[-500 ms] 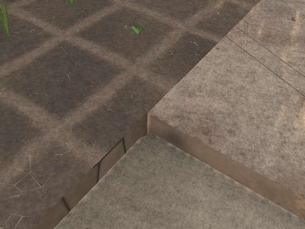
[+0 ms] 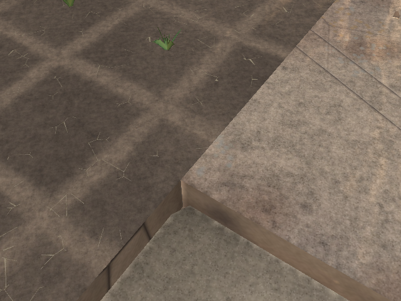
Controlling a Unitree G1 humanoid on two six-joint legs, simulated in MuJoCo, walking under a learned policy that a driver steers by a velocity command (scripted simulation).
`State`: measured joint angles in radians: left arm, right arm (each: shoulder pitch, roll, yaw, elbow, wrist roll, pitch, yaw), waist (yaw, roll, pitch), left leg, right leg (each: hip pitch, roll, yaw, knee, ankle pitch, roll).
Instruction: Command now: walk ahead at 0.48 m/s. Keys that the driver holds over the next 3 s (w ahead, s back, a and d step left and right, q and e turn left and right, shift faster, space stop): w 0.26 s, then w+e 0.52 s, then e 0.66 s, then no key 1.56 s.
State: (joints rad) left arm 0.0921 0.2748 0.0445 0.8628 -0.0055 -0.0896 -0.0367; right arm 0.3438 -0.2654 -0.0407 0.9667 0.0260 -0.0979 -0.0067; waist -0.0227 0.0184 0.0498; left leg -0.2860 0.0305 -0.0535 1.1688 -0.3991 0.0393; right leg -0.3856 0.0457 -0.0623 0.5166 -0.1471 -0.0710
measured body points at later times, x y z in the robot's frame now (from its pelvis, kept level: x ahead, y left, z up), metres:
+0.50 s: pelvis +0.27 +0.03 +0.01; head +0.30 +0.05 +0.46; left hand +0.27 +0.29 -0.14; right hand +0.41 -0.22 -0.10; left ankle +0.33 +0.11 -0.73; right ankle +0.15 -0.08 -0.66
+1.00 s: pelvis +0.48 -0.04 -0.01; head +0.51 -0.07 +0.44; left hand +0.69 +0.16 -0.12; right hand +0.47 -0.31 -0.14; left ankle +0.41 +0.11 -0.59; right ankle +0.51 -0.10 -0.73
